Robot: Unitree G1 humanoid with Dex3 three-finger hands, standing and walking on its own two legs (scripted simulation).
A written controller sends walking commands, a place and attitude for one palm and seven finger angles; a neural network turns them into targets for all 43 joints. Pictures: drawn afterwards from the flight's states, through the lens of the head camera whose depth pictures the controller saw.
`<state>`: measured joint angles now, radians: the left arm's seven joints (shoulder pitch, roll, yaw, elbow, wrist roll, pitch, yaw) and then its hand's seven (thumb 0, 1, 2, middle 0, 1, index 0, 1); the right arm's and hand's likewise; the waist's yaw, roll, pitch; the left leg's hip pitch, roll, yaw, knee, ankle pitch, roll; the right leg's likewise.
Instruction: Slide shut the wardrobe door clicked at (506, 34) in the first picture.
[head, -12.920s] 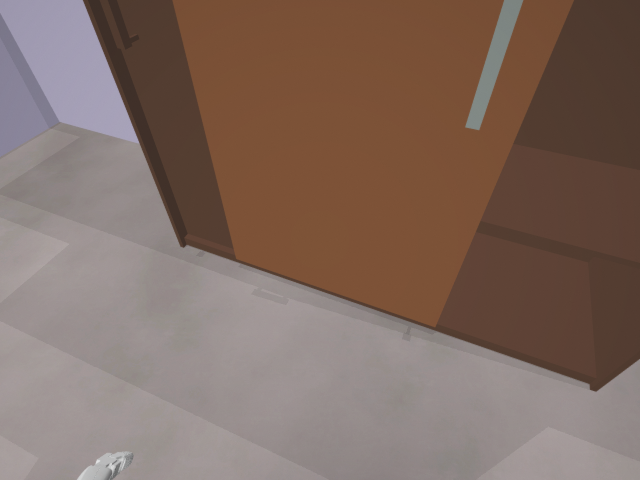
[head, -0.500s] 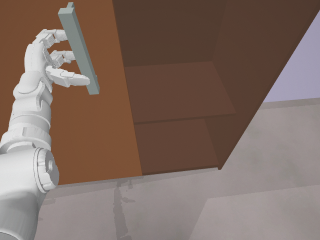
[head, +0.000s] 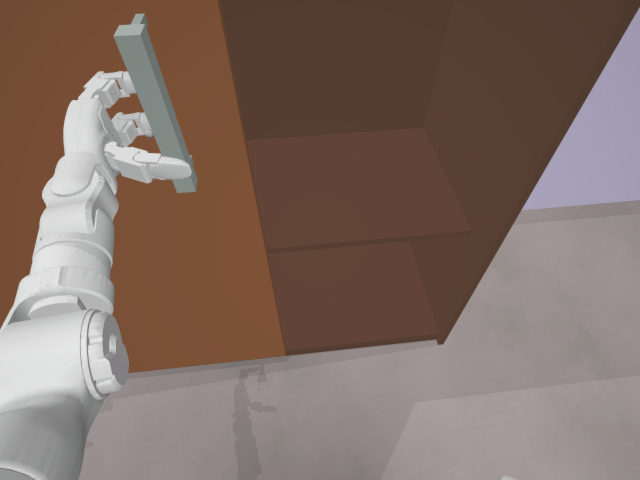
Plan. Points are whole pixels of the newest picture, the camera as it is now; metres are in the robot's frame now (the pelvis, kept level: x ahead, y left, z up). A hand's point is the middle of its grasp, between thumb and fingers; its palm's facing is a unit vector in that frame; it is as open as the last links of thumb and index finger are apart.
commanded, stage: slide the fingers in behind the handle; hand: left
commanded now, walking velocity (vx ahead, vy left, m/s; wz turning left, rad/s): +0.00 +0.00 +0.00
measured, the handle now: (166, 112) +0.53 +0.19 +0.19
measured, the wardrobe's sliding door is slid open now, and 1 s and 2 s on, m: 0.51 0.51 0.51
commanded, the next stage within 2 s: grip the handle and tug to test in 1.14 s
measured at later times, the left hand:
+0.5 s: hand (172, 129) +0.49 +0.17 +0.19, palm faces +0.10 -0.99 +0.00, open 14.0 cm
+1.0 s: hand (174, 130) +0.48 +0.16 +0.20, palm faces +0.08 -1.00 +0.00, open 14.0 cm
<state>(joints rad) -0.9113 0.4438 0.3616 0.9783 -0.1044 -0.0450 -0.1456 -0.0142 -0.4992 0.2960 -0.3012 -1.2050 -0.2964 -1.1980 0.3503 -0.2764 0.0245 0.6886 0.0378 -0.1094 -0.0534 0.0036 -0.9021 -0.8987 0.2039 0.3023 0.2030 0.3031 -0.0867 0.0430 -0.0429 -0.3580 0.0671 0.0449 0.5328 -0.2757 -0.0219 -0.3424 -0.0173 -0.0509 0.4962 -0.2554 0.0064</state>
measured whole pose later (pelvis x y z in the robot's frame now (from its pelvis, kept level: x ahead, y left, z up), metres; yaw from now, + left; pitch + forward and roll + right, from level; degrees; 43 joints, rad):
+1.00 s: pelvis +0.00 +0.01 +0.00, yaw +0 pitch +5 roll -1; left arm -0.92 0.35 0.31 0.95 -0.10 -0.04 -0.07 -0.01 -0.50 0.30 -0.30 -1.20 -0.30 -1.20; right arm 0.35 -0.26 0.02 0.71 0.03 -0.11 -0.04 0.00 -0.90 -0.90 0.20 0.30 0.20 0.30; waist -0.08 0.04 -0.04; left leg -0.35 0.06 0.05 0.53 -0.28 -0.01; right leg -0.34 -0.03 -0.04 0.50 -0.26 0.02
